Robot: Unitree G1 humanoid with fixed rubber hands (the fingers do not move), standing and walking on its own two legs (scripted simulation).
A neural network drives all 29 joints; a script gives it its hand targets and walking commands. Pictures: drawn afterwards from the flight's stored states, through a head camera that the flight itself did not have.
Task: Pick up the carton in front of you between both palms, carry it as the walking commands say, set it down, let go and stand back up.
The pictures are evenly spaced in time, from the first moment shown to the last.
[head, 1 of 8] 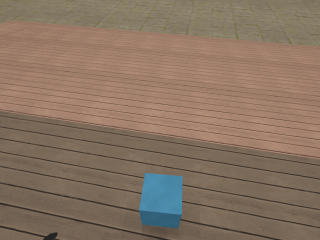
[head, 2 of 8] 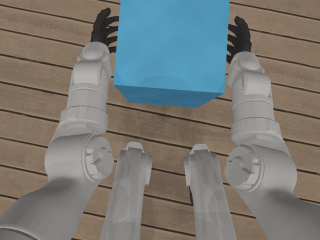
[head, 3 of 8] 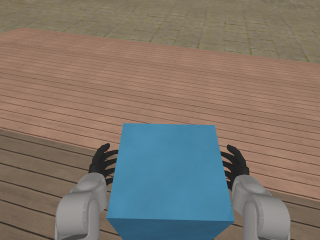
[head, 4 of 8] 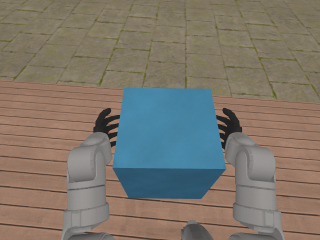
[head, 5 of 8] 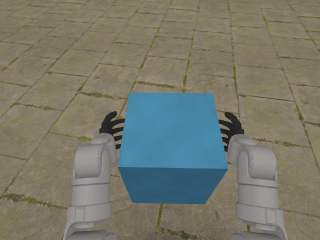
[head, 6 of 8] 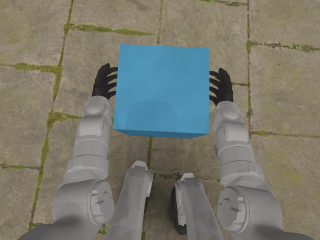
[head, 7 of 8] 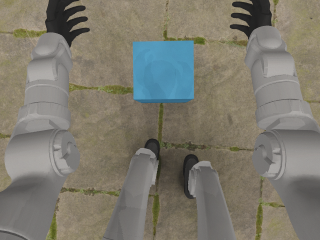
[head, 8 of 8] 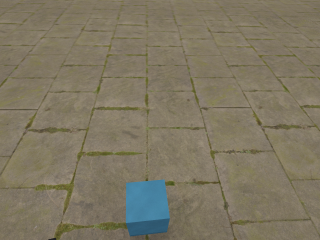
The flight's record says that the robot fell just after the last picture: no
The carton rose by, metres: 0.69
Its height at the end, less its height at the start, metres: -0.48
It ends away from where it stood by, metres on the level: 4.46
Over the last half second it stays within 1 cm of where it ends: yes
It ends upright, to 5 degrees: yes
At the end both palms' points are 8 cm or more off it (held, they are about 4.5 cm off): yes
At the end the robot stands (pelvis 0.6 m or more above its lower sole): yes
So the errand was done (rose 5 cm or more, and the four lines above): yes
